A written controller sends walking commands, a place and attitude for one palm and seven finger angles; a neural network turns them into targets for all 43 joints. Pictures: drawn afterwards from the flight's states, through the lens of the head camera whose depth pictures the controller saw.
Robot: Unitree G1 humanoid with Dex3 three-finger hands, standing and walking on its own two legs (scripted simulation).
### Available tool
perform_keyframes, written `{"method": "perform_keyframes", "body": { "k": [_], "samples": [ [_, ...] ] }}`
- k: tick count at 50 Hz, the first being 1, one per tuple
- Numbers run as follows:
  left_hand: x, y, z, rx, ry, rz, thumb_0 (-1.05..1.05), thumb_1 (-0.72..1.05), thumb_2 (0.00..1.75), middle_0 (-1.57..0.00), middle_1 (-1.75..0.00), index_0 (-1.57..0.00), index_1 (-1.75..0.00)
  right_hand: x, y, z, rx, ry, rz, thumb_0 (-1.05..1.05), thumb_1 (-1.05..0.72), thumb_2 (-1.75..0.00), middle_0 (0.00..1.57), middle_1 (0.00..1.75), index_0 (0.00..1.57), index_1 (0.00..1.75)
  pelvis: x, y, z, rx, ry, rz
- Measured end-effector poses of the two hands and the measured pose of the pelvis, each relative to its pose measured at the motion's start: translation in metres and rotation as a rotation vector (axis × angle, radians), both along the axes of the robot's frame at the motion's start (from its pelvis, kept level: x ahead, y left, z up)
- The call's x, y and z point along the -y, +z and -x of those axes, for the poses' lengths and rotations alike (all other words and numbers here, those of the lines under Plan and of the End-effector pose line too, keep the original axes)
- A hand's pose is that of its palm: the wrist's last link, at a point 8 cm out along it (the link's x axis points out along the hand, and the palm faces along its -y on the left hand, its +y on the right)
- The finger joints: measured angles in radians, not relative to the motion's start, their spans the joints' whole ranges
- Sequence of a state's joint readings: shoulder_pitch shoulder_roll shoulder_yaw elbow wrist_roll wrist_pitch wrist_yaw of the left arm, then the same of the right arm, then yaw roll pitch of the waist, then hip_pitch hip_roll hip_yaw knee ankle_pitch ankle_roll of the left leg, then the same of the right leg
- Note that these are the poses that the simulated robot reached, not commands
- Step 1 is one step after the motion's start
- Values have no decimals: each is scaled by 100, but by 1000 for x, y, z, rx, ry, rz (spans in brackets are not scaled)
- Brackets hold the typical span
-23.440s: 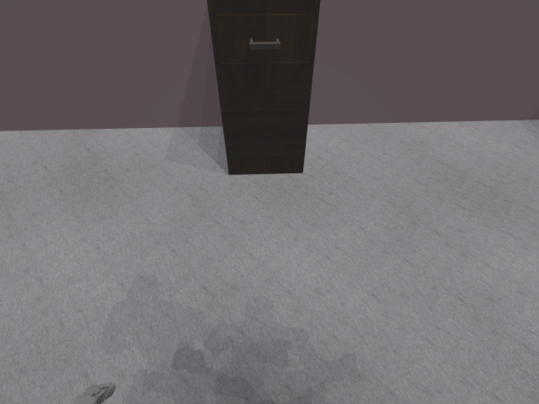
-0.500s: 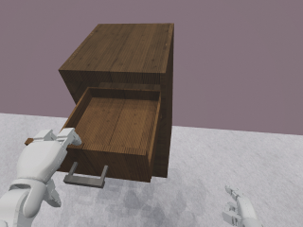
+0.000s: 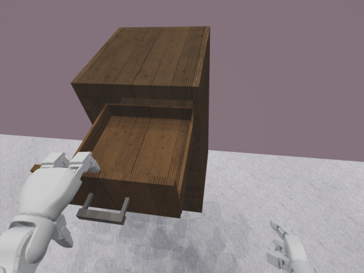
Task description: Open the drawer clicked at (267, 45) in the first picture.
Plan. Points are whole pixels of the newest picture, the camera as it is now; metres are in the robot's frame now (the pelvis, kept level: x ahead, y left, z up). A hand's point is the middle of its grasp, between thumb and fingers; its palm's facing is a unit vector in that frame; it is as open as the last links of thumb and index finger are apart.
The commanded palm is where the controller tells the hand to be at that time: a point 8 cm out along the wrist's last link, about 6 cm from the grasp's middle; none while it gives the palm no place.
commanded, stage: draw the hand back to the body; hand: left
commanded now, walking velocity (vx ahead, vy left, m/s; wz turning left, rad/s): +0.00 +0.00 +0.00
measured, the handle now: (104, 208) +0.25 +0.26 -0.05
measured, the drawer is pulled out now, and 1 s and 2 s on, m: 0.30 0.30 0.30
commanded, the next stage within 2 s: step back with the hand held close in 1.06 s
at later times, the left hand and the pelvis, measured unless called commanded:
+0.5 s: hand (73, 176) +0.22 +0.23 +0.16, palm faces +0.39 -0.83 -0.40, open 11.8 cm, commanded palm +0.16 +0.27 +0.17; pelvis +0.03 -0.01 +0.00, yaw +1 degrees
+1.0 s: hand (63, 192) +0.19 +0.23 +0.16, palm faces +0.42 -0.82 -0.39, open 7.8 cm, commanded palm +0.14 +0.27 +0.18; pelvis +0.01 -0.01 +0.01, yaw +1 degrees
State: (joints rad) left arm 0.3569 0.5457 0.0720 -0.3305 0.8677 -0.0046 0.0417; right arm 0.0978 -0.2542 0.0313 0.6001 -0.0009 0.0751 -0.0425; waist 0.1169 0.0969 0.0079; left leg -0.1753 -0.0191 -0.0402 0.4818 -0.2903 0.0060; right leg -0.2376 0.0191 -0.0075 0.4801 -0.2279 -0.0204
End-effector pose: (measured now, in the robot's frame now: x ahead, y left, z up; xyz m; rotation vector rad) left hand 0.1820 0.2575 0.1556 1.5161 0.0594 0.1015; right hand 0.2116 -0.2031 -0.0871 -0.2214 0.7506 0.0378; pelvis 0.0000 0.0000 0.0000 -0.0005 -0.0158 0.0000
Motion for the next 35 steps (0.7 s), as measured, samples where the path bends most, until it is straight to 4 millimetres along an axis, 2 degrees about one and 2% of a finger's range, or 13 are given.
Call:
{"method": "perform_keyframes", "body": {
  "k": [4,6,8,10,13,17,23,35],
  "samples": [
    [-8,5,2,14,18,-18,0,-49,30,-32,-120,-32,-120,2,1,-2,0,-3,2,1,-91,-90,20,29,20,30,1,0,-2,1,-2,2],
    [-13,7,4,97,54,352,0,-49,30,-32,-120,-33,-120,2,5,-3,37,-22,-9,1,-91,-90,20,29,20,30,1,0,-3,21,5,6],
    [-15,4,5,191,89,646,0,-47,31,-31,-119,-32,-119,1,9,-2,84,-39,-14,2,-91,-90,20,29,20,30,2,1,-5,35,6,7],
    [-14,0,6,268,107,845,0,-45,32,-31,-117,-32,-117,1,14,1,111,-49,-6,1,-91,-90,20,29,20,30,4,1,-8,44,8,6],
    [-10,0,5,355,100,1006,0,-39,34,-31,-113,-31,-114,2,18,6,128,-46,13,1,-91,-90,20,29,20,30,7,2,-14,50,15,6],
    [-7,8,1,417,70,1062,-1,-28,39,-30,-106,-30,-107,6,17,10,125,-37,28,1,-90,-90,20,30,20,30,9,3,-21,51,18,7],
    [-11,20,-1,427,56,1027,-1,-9,47,-28,-94,-28,-94,13,13,10,107,-54,20,2,-90,-90,20,30,21,30,10,4,-26,40,14,8],
    [-11,16,15,387,111,1020,0,32,65,-25,-67,-25,-68,18,14,2,120,-72,10,2,-91,-90,20,30,20,30,10,5,-24,31,16,8]
  ]
}}
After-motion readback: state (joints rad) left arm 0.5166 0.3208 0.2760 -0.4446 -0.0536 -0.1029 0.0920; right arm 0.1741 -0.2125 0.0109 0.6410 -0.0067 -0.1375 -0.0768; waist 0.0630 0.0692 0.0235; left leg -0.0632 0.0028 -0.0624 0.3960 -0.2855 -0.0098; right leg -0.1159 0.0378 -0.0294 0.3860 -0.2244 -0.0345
